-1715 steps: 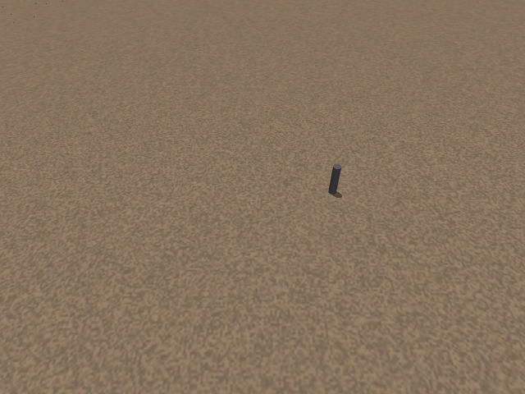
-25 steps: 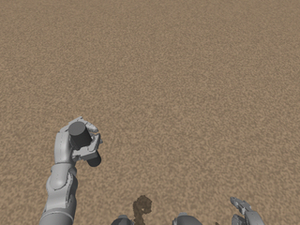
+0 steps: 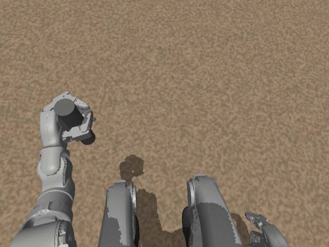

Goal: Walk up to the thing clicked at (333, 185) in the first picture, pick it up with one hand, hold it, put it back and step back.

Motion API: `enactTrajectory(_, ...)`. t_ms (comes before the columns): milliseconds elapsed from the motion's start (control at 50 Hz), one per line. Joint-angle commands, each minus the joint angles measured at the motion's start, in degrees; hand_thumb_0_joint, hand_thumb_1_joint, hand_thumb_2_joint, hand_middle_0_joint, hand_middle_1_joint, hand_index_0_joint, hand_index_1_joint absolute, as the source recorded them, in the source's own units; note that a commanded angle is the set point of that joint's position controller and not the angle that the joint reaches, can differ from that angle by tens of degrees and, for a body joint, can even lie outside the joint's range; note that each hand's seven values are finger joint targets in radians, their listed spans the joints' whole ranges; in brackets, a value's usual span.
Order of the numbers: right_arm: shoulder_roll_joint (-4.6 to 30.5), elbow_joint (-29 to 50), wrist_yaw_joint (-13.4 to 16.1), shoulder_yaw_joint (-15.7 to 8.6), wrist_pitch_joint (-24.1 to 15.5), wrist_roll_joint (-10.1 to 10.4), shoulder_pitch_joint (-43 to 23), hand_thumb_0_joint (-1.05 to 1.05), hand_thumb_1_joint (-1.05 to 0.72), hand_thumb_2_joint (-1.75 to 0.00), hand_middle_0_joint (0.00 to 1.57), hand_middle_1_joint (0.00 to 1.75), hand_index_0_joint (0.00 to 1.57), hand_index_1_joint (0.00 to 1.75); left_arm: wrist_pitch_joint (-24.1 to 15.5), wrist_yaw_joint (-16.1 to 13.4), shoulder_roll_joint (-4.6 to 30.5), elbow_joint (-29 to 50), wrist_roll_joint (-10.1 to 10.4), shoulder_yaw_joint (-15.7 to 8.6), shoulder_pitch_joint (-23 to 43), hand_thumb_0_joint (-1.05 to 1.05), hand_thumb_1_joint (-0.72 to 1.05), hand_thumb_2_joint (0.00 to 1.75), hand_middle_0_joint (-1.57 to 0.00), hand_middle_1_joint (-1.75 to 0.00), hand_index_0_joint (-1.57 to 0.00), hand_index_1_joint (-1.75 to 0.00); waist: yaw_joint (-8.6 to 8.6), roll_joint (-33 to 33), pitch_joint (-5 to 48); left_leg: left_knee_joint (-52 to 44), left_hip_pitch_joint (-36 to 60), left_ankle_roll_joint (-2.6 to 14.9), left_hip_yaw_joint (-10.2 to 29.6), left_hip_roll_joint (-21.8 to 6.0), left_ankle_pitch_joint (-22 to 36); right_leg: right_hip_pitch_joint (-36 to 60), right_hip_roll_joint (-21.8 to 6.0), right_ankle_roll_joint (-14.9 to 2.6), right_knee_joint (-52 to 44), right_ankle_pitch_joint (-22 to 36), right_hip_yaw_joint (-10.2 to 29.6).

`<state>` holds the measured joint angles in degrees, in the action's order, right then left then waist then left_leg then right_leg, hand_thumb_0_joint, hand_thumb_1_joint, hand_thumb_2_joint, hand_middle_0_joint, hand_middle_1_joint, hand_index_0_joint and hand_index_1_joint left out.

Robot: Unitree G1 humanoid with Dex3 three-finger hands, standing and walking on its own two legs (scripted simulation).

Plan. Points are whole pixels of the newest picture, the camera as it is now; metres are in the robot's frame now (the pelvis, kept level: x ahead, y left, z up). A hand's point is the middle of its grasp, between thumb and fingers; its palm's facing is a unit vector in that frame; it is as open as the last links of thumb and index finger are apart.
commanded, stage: crouch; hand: left
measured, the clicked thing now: (78, 125) +0.42 +0.21 -0.06
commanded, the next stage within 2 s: lower in 1.10 s
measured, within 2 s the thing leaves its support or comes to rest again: neither
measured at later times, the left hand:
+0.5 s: hand (96, 128) +0.46 +0.20 -0.19, palm faces +0.13 -0.99 -0.02, open 5.1 cm
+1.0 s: hand (99, 131) +0.48 +0.21 -0.26, palm faces +0.11 -0.99 -0.01, open 5.1 cm
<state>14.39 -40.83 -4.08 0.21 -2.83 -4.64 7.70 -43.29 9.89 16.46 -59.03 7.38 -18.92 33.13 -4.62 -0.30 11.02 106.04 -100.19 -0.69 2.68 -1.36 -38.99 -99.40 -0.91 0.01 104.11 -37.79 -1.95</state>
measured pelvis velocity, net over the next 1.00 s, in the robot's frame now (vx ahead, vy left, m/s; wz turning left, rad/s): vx -0.04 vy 0.01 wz -0.12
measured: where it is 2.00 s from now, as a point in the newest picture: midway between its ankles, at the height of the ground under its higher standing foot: outside the picture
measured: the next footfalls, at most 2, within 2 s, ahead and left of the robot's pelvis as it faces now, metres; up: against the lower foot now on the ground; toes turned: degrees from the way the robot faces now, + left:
none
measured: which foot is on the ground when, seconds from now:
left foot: down 0.00-1.00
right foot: down 0.00-1.00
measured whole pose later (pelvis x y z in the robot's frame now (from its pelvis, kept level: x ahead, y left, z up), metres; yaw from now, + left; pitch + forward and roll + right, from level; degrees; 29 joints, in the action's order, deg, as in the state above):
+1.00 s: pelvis -0.04 +0.01 -0.19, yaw -7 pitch +27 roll -9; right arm 17.7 -39.9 -7.0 10.7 1.8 -11.3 4.1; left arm -45.3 7.8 34.8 -72.0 1.4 -29.2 47.2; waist -13.6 4.1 -2.6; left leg 141.6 -129.8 -0.5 10.1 -0.7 -39.3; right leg -125.7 0.3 1.4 134.1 -35.8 -7.1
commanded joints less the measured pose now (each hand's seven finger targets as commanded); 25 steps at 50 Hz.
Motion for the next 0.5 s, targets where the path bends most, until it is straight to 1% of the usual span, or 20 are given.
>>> enactTrajectory(0, 11.1, 2.9, -0.1, -3.3, -0.9, -0.6, 7.7, 0.00, -0.89, -0.90, 0.20, 0.30, 0.20, 0.30, -6.1, -1.0, 12.0, 8.1, -0.2, -3.8, 22.3, 0.00, 0.70, 1.29, -1.27, -1.37, -1.29, -1.35, -1.85, -2.4, 36.5, -4.7, 16.8, 2.08, 0.3, 1.6, 17.8, 15.1, 1.4, -1.80, -6.1, 16.6, 0.7)
enactTrajectory(20, 11.1, 2.7, -0.2, -3.0, -0.7, -0.8, 7.4, 0.00, -0.89, -0.90, 0.20, 0.30, 0.20, 0.30, -6.5, -1.5, 14.9, 6.6, -0.9, -5.8, 23.0, 0.00, 0.69, 1.29, -1.27, -1.37, -1.28, -1.36, -1.71, -2.3, 35.7, -3.5, 14.0, 2.10, 0.0, 1.6, 16.2, 14.5, 1.4, -1.69, -5.4, 15.1, 1.1)
enactTrajectory(40, 11.0, 2.5, -0.3, -2.8, -0.5, -1.1, 6.8, 0.00, -0.89, -0.90, 0.20, 0.30, 0.20, 0.30, -6.7, -1.3, 13.6, 4.4, -1.4, -4.9, 22.5, 0.00, 0.68, 1.29, -1.28, -1.37, -1.29, -1.36, -1.90, -2.7, 34.3, -2.7, 13.4, 1.98, 0.0, 1.5, 15.0, 11.7, 1.3, -1.85, -4.1, 13.7, 0.7)
enactTrajectory(60, 11.0, 2.4, -0.5, -2.6, -0.5, -1.4, 6.7, 0.00, -0.89, -0.90, 0.20, 0.30, 0.20, 0.30, -7.3, -1.4, 12.7, 5.9, -1.8, -3.6, 25.8, 0.00, 0.69, 1.30, -1.28, -1.38, -1.29, -1.36, -2.66, -4.8, 34.5, -2.2, 13.8, 1.68, 0.0, 1.5, 13.5, 9.0, 1.5, -2.13, -3.0, 12.1, 0.2)
enactTrajectory(100, 11.3, 2.0, -0.6, -2.3, -0.3, -1.8, 6.5, 0.00, -0.89, -0.90, 0.20, 0.30, 0.20, 0.30, -8.0, -2.0, 16.1, 3.9, -2.8, -5.6, 27.9, 0.00, 0.65, 1.29, -1.30, -1.39, -1.31, -1.37, -2.63, -6.1, 34.0, -1.1, 11.6, 1.35, -0.3, 1.4, 8.7, 6.7, 1.5, -2.20, -1.5, 7.9, -0.2)
enactTrajectory(120, 11.1, 1.6, -0.6, -2.2, -0.2, -2.0, 6.6, 0.00, -0.89, -0.90, 0.20, 0.30, 0.20, 0.30, -8.4, -2.3, 16.9, 5.4, -3.2, -5.2, 31.1, 0.00, 0.67, 1.30, -1.30, -1.39, -1.31, -1.38, -3.10, -6.9, 34.5, 0.2, 9.4, 1.27, -0.8, 1.5, 6.4, 7.2, 1.5, -2.06, -1.1, 6.4, 0.4)
enactTrajectory(140, 11.3, 1.5, -0.8, -2.0, -0.2, -2.3, 7.0, 0.00, -0.89, -0.90, 0.20, 0.30, 0.20, 0.30, -8.5, -2.5, 16.4, 4.2, -3.4, -5.2, 31.7, 0.00, 0.68, 1.31, -1.30, -1.39, -1.31, -1.38, -3.47, -7.1, 35.7, 1.3, 9.1, 1.27, -1.0, 1.6, 6.5, 7.2, 1.3, -1.91, -0.2, 6.8, 0.2)
enactTrajectory(160, 11.5, 1.3, -0.8, -1.8, -0.1, -2.4, 6.8, 0.00, -0.89, -0.90, 0.20, 0.30, 0.20, 0.30, -8.5, -3.0, 18.1, 3.0, -3.5, -6.7, 30.9, 0.00, 0.67, 1.29, -1.29, -1.38, -1.30, -1.37, -2.99, -6.7, 35.7, 1.9, 7.9, 1.20, -1.2, 1.5, 5.5, 7.0, 1.5, -1.84, 0.5, 5.6, 0.1)
enactTrajectory(200, 11.7, 1.0, -0.8, -1.6, 0.3, -2.7, 6.9, 0.00, -0.89, -0.90, 0.20, 0.30, 0.20, 0.30, -8.4, -3.5, 20.2, 2.9, -4.1, -7.1, 33.6, 0.00, 0.65, 1.30, -1.29, -1.39, -1.30, -1.38, -3.55, -8.0, 36.1, 3.8, 5.7, 1.26, -1.8, 1.5, 3.1, 5.9, 1.5, -1.65, 1.3, 3.5, 0.5)
enactTrajectory(220, 11.9, 0.7, -0.9, -1.3, 0.4, -2.7, 6.8, 0.00, -0.89, -0.90, 0.20, 0.30, 0.20, 0.30, -8.1, -3.5, 19.5, 1.7, -4.1, -6.9, 33.9, 0.00, 0.67, 1.30, -1.29, -1.39, -1.30, -1.38, -4.06, -8.4, 34.6, 4.0, 5.6, 1.22, -1.6, 1.5, 2.7, 4.0, 1.5, -1.72, 2.5, 3.6, -0.6)
enactTrajectory(240, 12.2, 0.6, -0.8, -1.1, 0.5, -2.8, 6.7, 0.00, -0.89, -0.90, 0.20, 0.30, 0.20, 0.30, -8.1, -3.9, 21.4, 2.9, -4.5, -7.4, 35.8, 0.00, 0.65, 1.28, -1.28, -1.37, -1.29, -1.36, -4.32, -9.4, 34.2, 4.4, 4.2, 1.27, -1.5, 1.6, 1.2, 3.1, 1.6, -1.78, 3.3, 2.6, -1.0)
enactTrajectory(280, 12.7, 0.4, -0.8, -0.8, 0.9, -2.9, 7.2, 0.00, -0.89, -0.90, 0.20, 0.30, 0.20, 0.30, -7.6, -4.0, 22.6, 2.1, -4.9, -8.0, 36.4, 0.00, 0.65, 1.29, -1.28, -1.37, -1.29, -1.36, -4.97, -9.6, 35.3, 5.8, 3.9, 1.29, -1.3, 1.6, 2.6, 2.4, 1.7, -1.79, 5.1, 4.3, -1.9)
enactTrajectory(300, 12.8, 0.1, -0.9, -0.4, 1.2, -2.9, 7.2, 0.00, -0.88, -0.90, 0.20, 0.30, 0.20, 0.30, -7.2, -3.9, 20.5, -0.7, -4.9, -7.0, 35.2, 0.00, 0.64, 1.28, -1.28, -1.37, -1.29, -1.36, -5.76, -9.2, 33.6, 6.2, 3.6, 1.18, -0.8, 1.5, 2.9, 0.6, 1.7, -1.90, 6.5, 4.8, -3.0)
enactTrajectory(320, 13.2, 0.1, -0.9, -0.1, 1.4, -3.1, 7.7, 0.00, -0.89, -0.90, 0.20, 0.30, 0.20, 0.30, -7.0, -3.8, 21.2, -0.8, -5.2, -7.3, 35.6, 0.00, 0.62, 1.28, -1.27, -1.37, -1.28, -1.36, -6.31, -9.5, 32.5, 6.6, 2.6, 1.17, -0.5, 1.5, 3.2, -0.1, 1.8, -1.88, 7.2, 5.2, -3.5)
enactTrajectory(360, 13.7, 0.0, -0.9, 0.2, 1.5, -3.2, 6.8, 0.00, -0.88, -0.90, 0.20, 0.30, 0.20, 0.30, -6.3, -3.5, 20.9, -4.0, -5.3, -7.2, 33.5, 0.00, 0.60, 1.29, -1.28, -1.39, -1.30, -1.37, -6.53, -8.7, 29.0, 7.8, 0.4, 1.35, -0.3, 1.4, 1.1, -3.0, 1.9, -1.83, 8.3, 3.5, -4.2)
enactTrajectory(380, 13.9, 0.3, -1.0, 0.6, 1.7, -3.3, 7.2, 0.00, -0.88, -0.90, 0.20, 0.30, 0.20, 0.30, -6.3, -3.5, 22.1, -3.5, -5.3, -7.7, 34.1, 0.00, 0.63, 1.30, -1.29, -1.39, -1.31, -1.37, -6.72, -9.0, 28.6, 8.3, -1.1, 1.42, -0.2, 1.5, 0.7, -2.5, 1.9, -1.76, 8.6, 3.3, -4.4)
enactTrajectory(400, 14.5, 0.3, -1.0, 0.5, 2.0, -3.4, 6.8, 0.00, -0.88, -0.90, 0.20, 0.30, 0.20, 0.30, -6.4, -3.6, 24.4, -2.7, -5.1, -10.0, 33.3, 0.00, 0.62, 1.28, -1.29, -1.38, -1.31, -1.36, -5.56, -8.9, 28.6, 8.8, -1.4, 1.41, -0.2, 1.5, 0.8, -2.7, 1.9, -1.71, 9.4, 3.4, -4.5)
enactTrajectory(420, 14.5, 0.5, -1.0, 0.8, 2.1, -3.5, 6.8, 0.00, -0.88, -0.90, 0.20, 0.30, 0.20, 0.30, -6.2, -3.3, 24.5, -3.2, -5.1, -9.8, 32.8, 0.00, 0.61, 1.28, -1.29, -1.39, -1.32, -1.37, -5.80, -9.2, 28.7, 9.7, -2.3, 1.46, -0.3, 1.5, 1.3, -2.5, 2.1, -1.72, 10.0, 3.9, -4.5)
enactTrajectory(460, 14.9, 0.9, -1.4, 1.4, 2.5, -3.8, 7.8, 0.00, -0.88, -0.90, 0.20, 0.30, 0.20, 0.30, -6.3, -2.7, 23.7, -1.2, -4.9, -9.6, 33.1, 0.00, 0.61, 1.29, -1.28, -1.40, -1.31, -1.37, -6.82, -9.8, 31.3, 11.0, -0.4, 1.17, 0.4, 1.4, 5.8, -1.7, 2.1, -1.66, 11.8, 8.0, -5.2)
enactTrajectory(480, 15.1, 0.7, -1.4, 1.5, 2.6, -3.8, 8.2, 0.00, -0.89, -0.90, 0.20, 0.30, 0.20, 0.30, -6.2, -2.5, 24.6, -1.3, -4.9, -10.1, 32.6, 0.00, 0.60, 1.27, -1.28, -1.40, -1.31, -1.37, -6.49, -10.3, 32.1, 11.7, -0.5, 1.09, 0.2, 1.4, 7.6, -0.7, 2.2, -1.72, 12.3, 9.5, -4.9)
